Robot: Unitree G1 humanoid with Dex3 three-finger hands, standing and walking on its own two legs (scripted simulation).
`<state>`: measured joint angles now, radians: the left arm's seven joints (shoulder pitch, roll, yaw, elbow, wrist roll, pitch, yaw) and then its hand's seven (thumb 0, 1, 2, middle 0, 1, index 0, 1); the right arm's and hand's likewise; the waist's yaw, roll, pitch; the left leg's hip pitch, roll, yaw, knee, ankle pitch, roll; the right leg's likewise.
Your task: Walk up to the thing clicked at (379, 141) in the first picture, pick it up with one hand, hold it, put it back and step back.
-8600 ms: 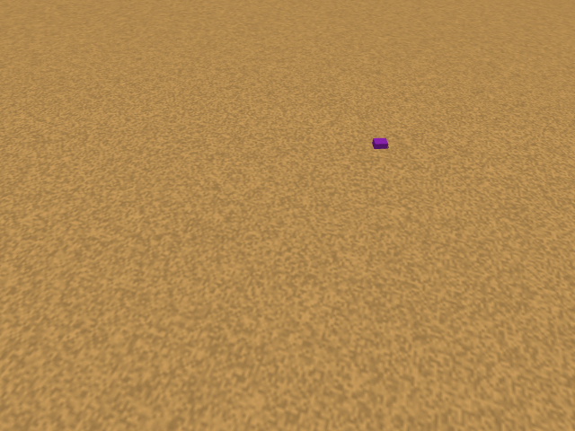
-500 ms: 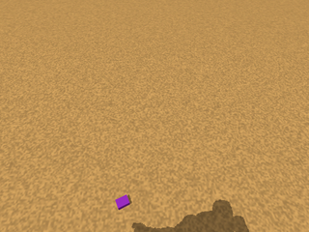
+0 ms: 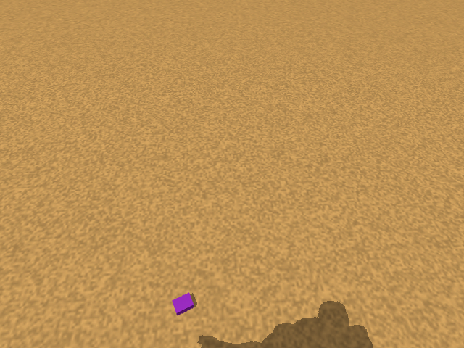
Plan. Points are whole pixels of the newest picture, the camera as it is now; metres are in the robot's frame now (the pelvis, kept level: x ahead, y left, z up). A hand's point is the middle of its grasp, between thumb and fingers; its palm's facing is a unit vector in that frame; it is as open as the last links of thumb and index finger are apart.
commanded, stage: stand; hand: left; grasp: from above
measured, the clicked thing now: (183, 303) +0.40 +0.21 -0.77
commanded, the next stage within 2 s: rise first in 0.20 s
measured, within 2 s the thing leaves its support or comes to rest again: neither
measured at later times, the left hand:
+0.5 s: hand out of the picture +0.14 +0.25 -0.17, palm faces +0.01 -0.95 -0.33, open 8.3 cm
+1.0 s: hand out of the picture +0.12 +0.27 -0.23, palm faces -0.13 -0.87 -0.47, open 13.3 cm
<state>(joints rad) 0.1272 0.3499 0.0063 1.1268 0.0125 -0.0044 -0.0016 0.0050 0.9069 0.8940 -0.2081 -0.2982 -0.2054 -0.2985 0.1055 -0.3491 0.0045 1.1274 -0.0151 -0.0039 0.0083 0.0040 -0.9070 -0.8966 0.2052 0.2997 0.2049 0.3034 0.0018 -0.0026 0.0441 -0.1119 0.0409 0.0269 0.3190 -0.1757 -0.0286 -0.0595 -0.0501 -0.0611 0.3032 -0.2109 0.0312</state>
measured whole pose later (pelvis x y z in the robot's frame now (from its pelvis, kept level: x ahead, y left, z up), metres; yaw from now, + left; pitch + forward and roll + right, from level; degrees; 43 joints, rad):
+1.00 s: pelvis -0.02 +0.01 -0.08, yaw -1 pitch +16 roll -2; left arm 0.16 0.30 0.16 0.64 0.25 0.20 0.05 0.00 -0.41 0.83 -0.31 -0.84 -0.28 -0.86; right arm 0.21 -0.24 -0.04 0.61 0.00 -0.11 -0.02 0.01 -0.94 -0.90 0.20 0.30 0.20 0.30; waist -0.03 -0.01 -0.09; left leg -0.87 0.07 0.00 1.07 -0.48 -0.02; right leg -0.80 -0.05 -0.04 1.04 -0.50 0.03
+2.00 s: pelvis -0.11 +0.00 -0.38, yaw -6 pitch +34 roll -4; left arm -0.68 0.53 0.19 1.28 0.94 0.10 0.50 0.00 -0.35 0.86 -0.28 -0.88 -0.27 -0.88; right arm 0.10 -0.24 -0.02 0.83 -0.12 -0.15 0.08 0.01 -0.90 -0.89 0.20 0.30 0.20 0.30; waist -0.10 0.00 -0.13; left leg -2.10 0.09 -0.11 2.14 -0.64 -0.03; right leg -2.04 0.00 -0.03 2.13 -0.68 0.02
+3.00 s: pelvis -0.10 +0.01 -0.47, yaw -10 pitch +32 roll -6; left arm -0.95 0.68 0.32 1.57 0.98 0.09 0.55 0.00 -0.34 0.81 -0.29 -0.86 -0.29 -0.86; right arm 0.12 -0.29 0.04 0.86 -0.17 -0.23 0.27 0.00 -0.91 -0.90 0.20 0.30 0.20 0.30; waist -0.20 -0.01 -0.01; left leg -2.34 0.08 -0.18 2.44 -0.67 -0.03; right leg -2.25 0.03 -0.05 2.39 -0.70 0.05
